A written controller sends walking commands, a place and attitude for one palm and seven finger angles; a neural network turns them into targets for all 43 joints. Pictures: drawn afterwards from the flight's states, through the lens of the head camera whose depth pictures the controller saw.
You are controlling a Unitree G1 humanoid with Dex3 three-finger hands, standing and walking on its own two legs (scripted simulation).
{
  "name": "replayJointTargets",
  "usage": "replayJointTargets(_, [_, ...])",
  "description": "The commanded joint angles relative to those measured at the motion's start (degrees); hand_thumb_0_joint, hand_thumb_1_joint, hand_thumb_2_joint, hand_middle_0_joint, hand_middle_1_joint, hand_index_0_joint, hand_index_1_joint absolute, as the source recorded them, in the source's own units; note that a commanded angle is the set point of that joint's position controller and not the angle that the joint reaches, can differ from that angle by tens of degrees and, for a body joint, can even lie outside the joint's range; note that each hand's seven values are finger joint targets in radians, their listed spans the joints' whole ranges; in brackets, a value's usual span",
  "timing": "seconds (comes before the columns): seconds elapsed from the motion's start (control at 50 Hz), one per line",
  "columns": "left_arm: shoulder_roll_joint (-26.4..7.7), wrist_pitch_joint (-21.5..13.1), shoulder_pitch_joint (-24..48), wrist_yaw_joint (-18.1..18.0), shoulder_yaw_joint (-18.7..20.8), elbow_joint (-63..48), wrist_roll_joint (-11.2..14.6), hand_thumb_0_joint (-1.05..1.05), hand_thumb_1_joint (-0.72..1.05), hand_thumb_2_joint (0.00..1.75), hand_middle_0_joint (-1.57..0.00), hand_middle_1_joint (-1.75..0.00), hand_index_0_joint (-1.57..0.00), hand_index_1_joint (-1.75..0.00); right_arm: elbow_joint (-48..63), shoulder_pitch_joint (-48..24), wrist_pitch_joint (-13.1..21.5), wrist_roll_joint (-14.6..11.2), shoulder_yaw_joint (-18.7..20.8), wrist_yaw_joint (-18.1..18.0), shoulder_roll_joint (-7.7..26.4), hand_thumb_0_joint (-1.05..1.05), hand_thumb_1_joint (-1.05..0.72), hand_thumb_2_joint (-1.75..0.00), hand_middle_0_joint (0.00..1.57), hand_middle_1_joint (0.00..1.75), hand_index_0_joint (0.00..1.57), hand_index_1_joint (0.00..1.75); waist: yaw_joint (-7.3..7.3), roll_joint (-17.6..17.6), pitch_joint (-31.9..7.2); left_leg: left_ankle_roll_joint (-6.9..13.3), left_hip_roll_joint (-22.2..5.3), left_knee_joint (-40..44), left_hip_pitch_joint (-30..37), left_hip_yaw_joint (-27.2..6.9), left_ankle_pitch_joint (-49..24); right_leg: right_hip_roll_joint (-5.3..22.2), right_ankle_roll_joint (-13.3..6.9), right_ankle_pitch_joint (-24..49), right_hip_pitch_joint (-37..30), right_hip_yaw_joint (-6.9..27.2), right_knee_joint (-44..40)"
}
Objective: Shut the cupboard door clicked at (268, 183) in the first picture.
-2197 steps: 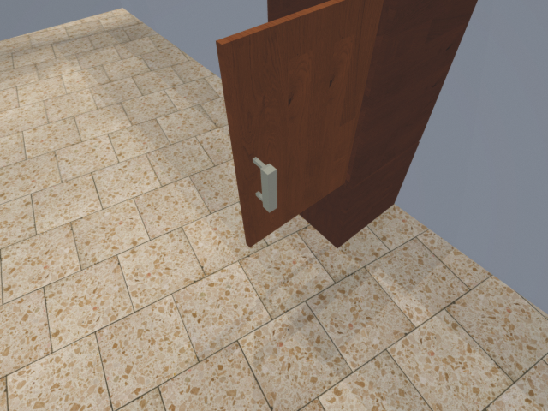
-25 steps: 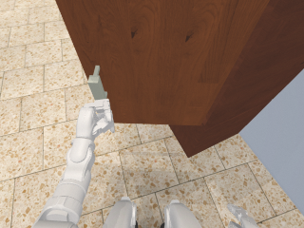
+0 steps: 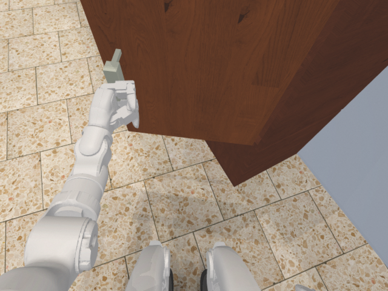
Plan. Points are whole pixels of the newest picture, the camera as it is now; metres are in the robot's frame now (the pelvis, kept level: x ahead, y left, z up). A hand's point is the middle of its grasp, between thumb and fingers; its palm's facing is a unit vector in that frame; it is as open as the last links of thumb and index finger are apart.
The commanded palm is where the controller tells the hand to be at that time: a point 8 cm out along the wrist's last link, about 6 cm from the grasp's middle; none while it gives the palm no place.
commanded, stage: push the door shut along its arc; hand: left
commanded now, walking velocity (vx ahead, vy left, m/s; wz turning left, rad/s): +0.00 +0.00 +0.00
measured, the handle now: (121, 81) +0.55 +0.14 +0.05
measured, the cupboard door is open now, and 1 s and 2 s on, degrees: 56 44 34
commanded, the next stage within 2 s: pull the fist back off the door in 1.30 s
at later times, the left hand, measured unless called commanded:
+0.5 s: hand (153, 90) +0.52 +0.07 +0.04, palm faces -0.29 -0.96 -0.06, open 3.1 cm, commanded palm +0.52 +0.10 +0.04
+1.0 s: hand (170, 73) +0.57 +0.04 +0.05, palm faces -0.39 -0.92 -0.06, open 2.7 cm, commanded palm +0.58 +0.06 +0.04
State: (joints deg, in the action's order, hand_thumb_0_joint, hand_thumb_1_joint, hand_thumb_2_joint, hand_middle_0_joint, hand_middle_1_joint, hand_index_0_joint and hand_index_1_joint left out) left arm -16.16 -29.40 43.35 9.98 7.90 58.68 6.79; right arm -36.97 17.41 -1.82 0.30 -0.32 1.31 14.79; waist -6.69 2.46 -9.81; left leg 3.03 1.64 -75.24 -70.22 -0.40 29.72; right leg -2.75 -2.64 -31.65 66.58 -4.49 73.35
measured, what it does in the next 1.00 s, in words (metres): stands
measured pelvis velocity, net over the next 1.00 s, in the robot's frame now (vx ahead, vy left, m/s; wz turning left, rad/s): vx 0.00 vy -0.01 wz -0.04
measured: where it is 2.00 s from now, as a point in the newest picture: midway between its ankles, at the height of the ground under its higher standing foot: outside the picture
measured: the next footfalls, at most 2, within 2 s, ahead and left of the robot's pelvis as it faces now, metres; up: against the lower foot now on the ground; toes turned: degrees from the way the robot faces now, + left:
none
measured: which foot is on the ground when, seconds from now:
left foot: down 0.00-1.00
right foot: down 0.00-1.00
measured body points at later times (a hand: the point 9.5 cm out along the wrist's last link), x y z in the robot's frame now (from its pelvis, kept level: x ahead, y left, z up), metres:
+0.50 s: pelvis +0.00 +0.01 -0.01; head +0.16 +0.03 +0.41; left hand +0.53 +0.13 +0.05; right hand +0.00 -0.26 -0.12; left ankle +0.05 +0.09 -0.61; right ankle +0.03 -0.10 -0.61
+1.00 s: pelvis +0.00 -0.01 -0.03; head +0.19 +0.01 +0.38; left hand +0.58 +0.09 +0.06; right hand -0.03 -0.26 -0.13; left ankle +0.05 +0.09 -0.61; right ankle +0.03 -0.10 -0.61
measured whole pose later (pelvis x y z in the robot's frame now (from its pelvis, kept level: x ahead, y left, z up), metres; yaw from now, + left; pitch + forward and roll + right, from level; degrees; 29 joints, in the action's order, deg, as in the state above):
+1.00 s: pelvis +0.00 -0.01 -0.03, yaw -3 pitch +32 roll -4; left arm -26.5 -19.5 69.5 18.1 11.2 72.4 1.3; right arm -36.9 21.5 -2.1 1.6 -2.2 2.6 14.4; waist -14.8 3.8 -8.7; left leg 2.7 -0.4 -81.4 -81.3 -1.0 32.0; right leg -4.7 -3.3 -32.7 77.6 -5.3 78.2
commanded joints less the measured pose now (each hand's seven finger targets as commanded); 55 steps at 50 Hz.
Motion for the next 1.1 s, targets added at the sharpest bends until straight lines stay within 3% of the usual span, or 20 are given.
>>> replayJointTargets(0.0, [-2.3,-3.5,29.7,1.3,-2.3,-8.7,-1.0,0.00,0.90,0.90,-1.30,-1.50,-1.30,-1.50,3.6,7.0,1.4,0.1,4.1,0.0,9.6,0.00,-0.90,-0.90,0.20,0.30,0.20,0.30,-4.94,3.7,-26.8,-1.5,-2.0,8.5,27.1,-7.0,-13.2,0.3,0.1,11.5,-2.3,3.4,-9.6])
replayJointTargets(0.02, [-1.1,-3.3,31.8,1.5,-3.7,-8.8,-1.0,0.00,0.90,0.90,-1.30,-1.50,-1.30,-1.50,3.4,7.2,1.4,0.1,4.0,0.2,9.7,0.00,-0.90,-0.90,0.20,0.30,0.20,0.30,-5.57,4.9,-26.1,-1.6,-2.0,8.7,27.6,-7.3,-12.4,0.4,0.0,10.7,-1.1,3.2,-9.7])
replayJointTargets(0.1, [-4.8,-2.8,34.9,1.1,-0.5,-6.9,-1.0,0.00,0.90,0.90,-1.30,-1.50,-1.30,-1.50,3.0,8.5,1.0,0.2,4.0,0.1,10.5,0.00,-0.90,-0.90,0.20,0.30,0.20,0.30,-5.87,3.4,-27.9,-1.5,-2.2,8.6,27.5,-8.2,-12.9,0.3,-0.1,10.7,-1.3,3.0,-9.2])
replayJointTargets(0.12, [-4.1,-2.6,35.8,1.0,-1.0,-6.4,-1.0,0.00,0.90,0.90,-1.30,-1.50,-1.30,-1.50,3.0,8.6,1.0,0.3,4.0,0.2,10.4,0.00,-0.90,-0.90,0.20,0.30,0.20,0.30,-6.49,2.8,-28.0,-1.3,-2.1,8.3,27.1,-8.1,-12.5,0.2,0.1,10.5,-1.1,3.1,-9.4])
replayJointTargets(0.16, [-5.1,-3.1,38.2,0.8,-0.3,-6.6,-1.4,0.00,0.90,0.90,-1.30,-1.50,-1.30,-1.50,2.6,9.1,1.1,0.5,4.0,0.3,10.5,0.00,-0.90,-0.90,0.20,0.30,0.20,0.30,-6.45,4.8,-29.2,-1.5,-2.3,8.2,28.6,-8.8,-13.4,0.2,0.0,10.7,0.3,2.9,-8.7])
replayJointTargets(0.2, [-7.5,-2.9,39.5,0.6,0.9,-4.9,-2.2,0.00,0.90,0.90,-1.30,-1.50,-1.30,-1.50,2.2,9.7,0.7,0.7,3.8,0.4,10.9,0.00,-0.90,-0.90,0.20,0.30,0.20,0.30,-7.17,4.1,-27.4,-1.5,-2.6,8.0,27.3,-9.0,-12.6,0.1,-0.1,10.2,1.2,2.8,-8.6])
replayJointTargets(0.22, [-6.3,-2.7,40.6,0.7,-0.4,-4.4,-2.4,0.00,0.90,0.90,-1.30,-1.50,-1.30,-1.50,2.3,9.8,0.7,0.7,3.7,0.5,10.7,0.00,-0.90,-0.90,0.20,0.30,0.20,0.30,-7.78,4.4,-27.1,-1.3,-2.4,7.7,26.7,-8.7,-12.6,0.1,0.0,10.2,1.0,2.9,-8.8])
replayJointTargets(0.32, [-11.7,-1.9,43.6,1.1,3.2,-1.8,-3.2,0.00,0.90,0.90,-1.30,-1.50,-1.30,-1.50,2.4,10.9,0.5,0.9,3.2,0.6,11.0,0.00,-0.90,-0.90,0.20,0.30,0.20,0.30,-8.27,4.6,-28.0,-0.9,-2.5,6.1,23.5,-8.0,-12.9,-0.2,0.0,10.3,0.0,3.4,-8.2])
replayJointTargets(0.36, [-10.4,-1.9,45.6,1.9,1.8,-1.7,-3.4,0.00,0.90,0.90,-1.30,-1.50,-1.30,-1.50,2.1,11.3,0.6,1.0,3.3,0.7,11.0,0.00,-0.90,-0.90,0.20,0.30,0.20,0.30,-8.89,6.9,-29.2,-1.2,-2.8,5.8,25.6,-8.7,-14.2,-0.2,-0.1,11.0,2.0,3.1,-7.6])
replayJointTargets(0.38, [-10.7,-1.7,44.9,2.3,2.1,-1.9,-3.4,0.00,0.90,0.90,-1.30,-1.50,-1.30,-1.50,2.3,11.5,0.6,1.1,3.2,0.9,11.0,0.00,-0.90,-0.90,0.20,0.30,0.20,0.30,-8.18,8.6,-29.7,-1.4,-2.8,5.8,26.4,-8.8,-15.3,-0.2,-0.3,11.3,2.0,3.0,-7.5])
replayJointTargets(0.44, [-11.7,-0.9,45.5,3.8,2.6,-2.7,-2.8,0.00,0.90,0.90,-1.30,-1.50,-1.30,-1.50,2.6,12.4,0.4,1.0,3.2,0.9,11.3,0.00,-0.90,-0.90,0.20,0.30,0.20,0.30,-8.68,7.8,-32.9,-1.2,-2.9,4.9,27.3,-8.8,-19.0,-0.5,-0.3,14.0,0.6,3.1,-7.0])
replayJointTargets(0.54, [-9.4,1.3,50.2,5.3,-0.1,-1.8,-2.6,0.00,0.90,0.90,-1.30,-1.50,-1.30,-1.50,1.8,13.2,0.3,0.8,3.2,0.8,11.2,0.00,-0.90,-0.90,0.20,0.30,0.20,0.30,-10.86,7.7,-30.0,-0.9,-3.1,4.5,26.9,-9.2,-17.9,-0.6,-0.1,13.3,3.3,2.8,-7.5])
replayJointTargets(0.66, [-16.0,3.1,51.4,5.0,5.2,0.8,-3.2,0.00,0.90,0.90,-1.30,-1.50,-1.30,-1.50,1.4,14.3,0.6,1.1,2.6,0.6,11.3,0.00,-0.90,-0.90,0.20,0.30,0.20,0.30,-9.94,8.5,-31.6,-0.6,-2.9,2.7,23.8,-7.9,-20.3,-0.9,-0.3,15.0,1.0,3.1,-6.6])
replayJointTargets(0.74, [-17.3,3.7,49.7,5.3,6.2,1.3,-4.5,0.00,0.90,0.90,-1.30,-1.50,-1.30,-1.50,2.2,15.0,0.5,1.4,2.5,1.1,10.9,0.00,-0.90,-0.90,0.20,0.30,0.20,0.30,-9.33,9.1,-34.0,-0.5,-2.7,1.6,22.3,-7.1,-23.1,-1.1,-0.3,18.3,-1.1,3.4,-5.3])
replayJointTargets(0.78, [-16.4,4.8,48.9,5.7,5.2,3.2,-5.0,0.00,0.90,0.90,-1.30,-1.50,-1.30,-1.50,2.3,14.7,0.1,1.4,2.4,1.3,10.9,0.00,-0.90,-0.90,0.20,0.30,0.20,0.30,-9.86,8.3,-31.9,-0.4,-2.8,1.2,20.3,-6.6,-21.8,-1.2,0.0,17.6,-0.4,3.5,-5.7])
replayJointTargets(0.8, [-18.5,5.3,49.7,5.8,6.5,3.4,-5.3,0.00,0.90,0.90,-1.30,-1.50,-1.30,-1.50,2.3,15.2,0.0,1.3,2.4,1.3,11.1,0.00,-0.90,-0.90,0.20,0.30,0.20,0.30,-10.13,7.4,-31.2,-0.2,-2.8,0.7,18.7,-6.0,-21.5,-1.2,0.1,18.3,-1.5,3.8,-5.9])
replayJointTargets(0.82, [-18.3,5.7,49.8,6.1,6.1,3.8,-5.6,0.00,0.90,0.90,-1.30,-1.50,-1.30,-1.50,2.5,15.4,-0.2,1.2,2.4,1.2,11.0,0.00,-0.90,-0.90,0.20,0.30,0.20,0.30,-10.50,5.7,-30.7,0.0,-2.7,0.7,17.0,-5.7,-20.2,-1.3,0.3,17.9,-2.4,4.0,-6.1])
replayJointTargets(0.9, [-17.4,6.8,55.9,7.5,4.4,2.2,-5.4,0.00,0.90,0.90,-1.30,-1.50,-1.30,-1.50,1.9,16.1,0.2,1.1,2.6,0.7,11.1,0.00,-0.90,-0.90,0.20,0.30,0.20,0.30,-12.04,6.3,-31.7,0.4,-2.7,-0.2,16.8,-5.9,-19.6,-1.4,0.4,17.8,-1.6,4.4,-6.2])
replayJointTargets(1.06, [-13.8,8.7,64.4,9.8,0.4,1.4,-4.6,0.00,0.90,0.90,-1.30,-1.50,-1.30,-1.50,-0.5,16.7,2.4,1.4,2.7,0.1,11.2,0.00,-0.90,-0.90,0.20,0.30,0.20,0.30,-14.22,12.0,-33.6,0.4,-2.8,-1.7,21.8,-6.9,-20.1,-1.7,0.0,15.7,4.9,3.8,-6.0])
replayJointTargets(1.08, [-14.0,9.3,64.2,9.7,0.7,2.8,-4.6,0.00,0.90,0.90,-1.30,-1.50,-1.30,-1.50,-0.8,16.9,2.6,1.5,2.6,0.0,11.2,0.00,-0.90,-0.90,0.20,0.30,0.20,0.30,-14.59,10.9,-33.3,0.5,-2.8,-2.0,20.9,-6.8,-19.8,-1.9,0.0,15.6,4.5,3.6,-6.2])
